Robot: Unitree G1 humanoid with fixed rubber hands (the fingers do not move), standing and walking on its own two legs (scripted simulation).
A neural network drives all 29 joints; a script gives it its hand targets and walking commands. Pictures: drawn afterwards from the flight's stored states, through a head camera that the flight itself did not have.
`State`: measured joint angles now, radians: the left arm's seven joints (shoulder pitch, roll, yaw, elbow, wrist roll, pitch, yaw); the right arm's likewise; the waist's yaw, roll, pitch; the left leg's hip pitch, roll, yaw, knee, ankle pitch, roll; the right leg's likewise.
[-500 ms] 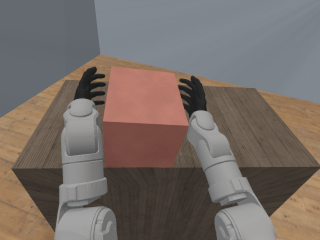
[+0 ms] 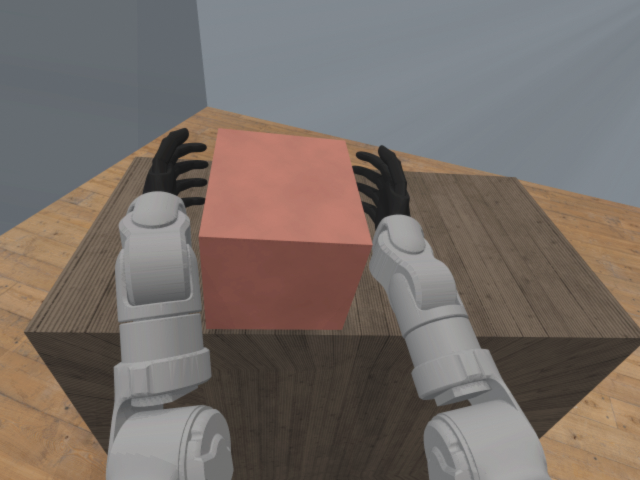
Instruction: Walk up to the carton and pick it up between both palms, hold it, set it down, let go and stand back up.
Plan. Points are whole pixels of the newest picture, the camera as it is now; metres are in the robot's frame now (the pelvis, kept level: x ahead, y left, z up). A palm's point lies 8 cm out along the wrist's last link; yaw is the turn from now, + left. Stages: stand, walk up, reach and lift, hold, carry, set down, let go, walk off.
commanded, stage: hold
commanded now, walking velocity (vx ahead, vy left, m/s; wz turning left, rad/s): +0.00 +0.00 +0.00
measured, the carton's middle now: (280, 228) +0.38 +0.01 +0.17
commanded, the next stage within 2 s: none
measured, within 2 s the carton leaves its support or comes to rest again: neither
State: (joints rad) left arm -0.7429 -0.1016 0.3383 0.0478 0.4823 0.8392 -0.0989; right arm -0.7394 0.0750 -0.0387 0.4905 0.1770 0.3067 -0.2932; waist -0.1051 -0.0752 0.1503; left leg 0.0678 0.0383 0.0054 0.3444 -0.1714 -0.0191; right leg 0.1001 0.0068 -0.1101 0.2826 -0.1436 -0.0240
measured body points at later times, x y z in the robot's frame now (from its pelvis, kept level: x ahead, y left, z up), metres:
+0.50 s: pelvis +0.00 +0.00 +0.00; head -0.04 +0.03 +0.45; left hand +0.38 +0.15 +0.23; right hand +0.38 -0.11 +0.21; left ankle +0.03 +0.13 -0.75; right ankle +0.03 -0.10 -0.75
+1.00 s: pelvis +0.00 +0.00 +0.00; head -0.04 +0.03 +0.45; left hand +0.38 +0.13 +0.22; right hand +0.37 -0.12 +0.20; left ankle +0.03 +0.13 -0.75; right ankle +0.03 -0.10 -0.75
